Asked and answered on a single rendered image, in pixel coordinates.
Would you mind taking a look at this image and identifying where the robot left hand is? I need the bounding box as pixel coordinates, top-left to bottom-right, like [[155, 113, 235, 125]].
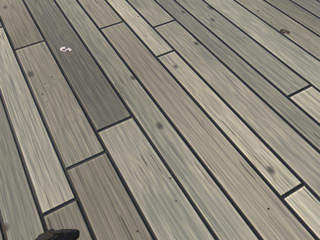
[[35, 228, 80, 240]]

